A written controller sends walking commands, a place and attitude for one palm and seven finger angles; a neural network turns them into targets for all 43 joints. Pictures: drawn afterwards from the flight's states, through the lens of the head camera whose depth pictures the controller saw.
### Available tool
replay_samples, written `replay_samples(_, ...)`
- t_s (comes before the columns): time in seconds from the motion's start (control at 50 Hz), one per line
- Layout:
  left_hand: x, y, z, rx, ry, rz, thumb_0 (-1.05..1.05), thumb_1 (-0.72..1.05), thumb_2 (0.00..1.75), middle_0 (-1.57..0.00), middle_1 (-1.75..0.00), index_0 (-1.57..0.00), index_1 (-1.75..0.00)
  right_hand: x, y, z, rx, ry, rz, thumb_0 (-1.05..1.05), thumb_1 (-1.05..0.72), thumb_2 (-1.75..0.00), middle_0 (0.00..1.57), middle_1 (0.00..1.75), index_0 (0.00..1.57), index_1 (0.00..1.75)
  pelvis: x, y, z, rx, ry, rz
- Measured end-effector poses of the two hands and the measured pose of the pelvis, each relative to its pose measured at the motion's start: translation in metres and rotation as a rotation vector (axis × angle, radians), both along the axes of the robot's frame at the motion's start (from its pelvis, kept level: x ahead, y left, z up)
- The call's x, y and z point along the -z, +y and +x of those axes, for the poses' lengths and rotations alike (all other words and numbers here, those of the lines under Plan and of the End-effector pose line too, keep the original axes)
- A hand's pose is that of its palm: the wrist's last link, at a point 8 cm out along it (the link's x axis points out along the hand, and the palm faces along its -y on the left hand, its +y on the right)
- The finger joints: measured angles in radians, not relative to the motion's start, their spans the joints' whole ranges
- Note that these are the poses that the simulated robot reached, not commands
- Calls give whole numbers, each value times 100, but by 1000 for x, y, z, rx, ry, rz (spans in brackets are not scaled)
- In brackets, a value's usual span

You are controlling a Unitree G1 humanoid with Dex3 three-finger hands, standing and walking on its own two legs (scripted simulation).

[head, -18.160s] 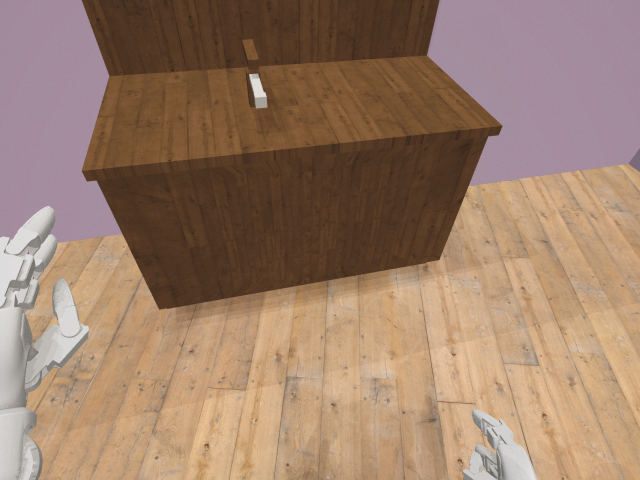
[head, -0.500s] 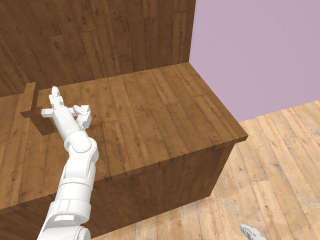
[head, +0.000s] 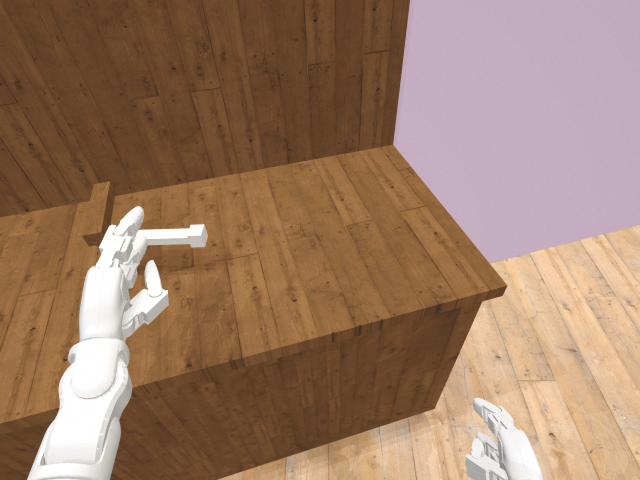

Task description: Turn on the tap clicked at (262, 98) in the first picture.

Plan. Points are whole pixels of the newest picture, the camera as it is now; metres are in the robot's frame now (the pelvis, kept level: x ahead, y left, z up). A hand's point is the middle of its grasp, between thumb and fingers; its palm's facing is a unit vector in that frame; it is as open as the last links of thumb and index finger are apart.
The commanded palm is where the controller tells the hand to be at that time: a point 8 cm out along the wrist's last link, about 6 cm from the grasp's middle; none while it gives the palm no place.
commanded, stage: draw the hand back beside the body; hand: left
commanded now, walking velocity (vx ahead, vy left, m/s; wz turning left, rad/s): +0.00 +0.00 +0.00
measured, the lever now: (197, 235) +0.48 +0.27 +0.01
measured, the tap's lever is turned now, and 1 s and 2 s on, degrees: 75 75 75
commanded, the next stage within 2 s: step back with the hand held close in 0.84 s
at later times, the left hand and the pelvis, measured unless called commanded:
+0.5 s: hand (106, 327) +0.22 +0.24 +0.15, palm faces +0.36 -0.87 -0.33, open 7.5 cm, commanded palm +0.17 +0.29 +0.17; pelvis +0.01 +0.01 +0.00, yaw +0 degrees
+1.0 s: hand (87, 337) +0.20 +0.25 +0.16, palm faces +0.40 -0.85 -0.34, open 7.4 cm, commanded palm +0.16 +0.29 +0.17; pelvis +0.00 +0.01 +0.00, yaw +1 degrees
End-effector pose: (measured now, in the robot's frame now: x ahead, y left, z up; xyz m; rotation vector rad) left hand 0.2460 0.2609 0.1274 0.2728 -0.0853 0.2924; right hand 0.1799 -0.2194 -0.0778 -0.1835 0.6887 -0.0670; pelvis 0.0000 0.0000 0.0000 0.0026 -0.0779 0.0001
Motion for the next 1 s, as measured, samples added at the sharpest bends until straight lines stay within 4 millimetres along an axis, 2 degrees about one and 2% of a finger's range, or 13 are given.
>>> replay_samples(0.1, 0, 4, -14, 1, 15, 9, 2, 89, 90, -18, -24, -19, -23, -7, 8, 8, -10, -41, 13, 1, -90, -90, 21, 30, 20, 30, -1, 2, 3, 7, -11, -3)
replay_samples(0.26, -19, 21, -39, -53, -38, 54, 2, 89, 90, -19, -27, -20, -26, -4, 10, 10, -42, -13, -10, 1, -90, -90, 21, 30, 20, 30, -2, 5, 7, -2, -18, -6)
replay_samples(0.44, -25, 21, -59, -51, -45, 82, 2, 89, 90, -20, -29, -21, -28, -4, 9, 12, -39, -13, -20, 1, -90, -90, 21, 30, 20, 30, -2, 8, 11, -1, -16, -7)
replay_samples(0.64, -46, 28, -86, -80, -92, 153, 2, 89, 90, -20, -30, -21, -30, -7, 13, 17, -49, -48, -14, 1, -90, -90, 21, 30, 20, 30, -1, 9, 10, -7, -20, -10)
replay_samples(0.82, -35, 28, -88, -103, -70, 115, 2, 89, 90, -20, -31, -21, -30, -6, 17, 16, -65, -51, -19, 1, -90, -90, 21, 30, 20, 30, 0, 7, 4, -15, -22, -10)
replay_samples(1.0, -45, 24, -87, -82, -103, 143, 2, 89, 90, -21, -31, -21, -30, -7, 14, 13, -55, -58, -17, 1, -90, -90, 21, 30, 20, 30, 0, 6, 4, -11, -21, -11)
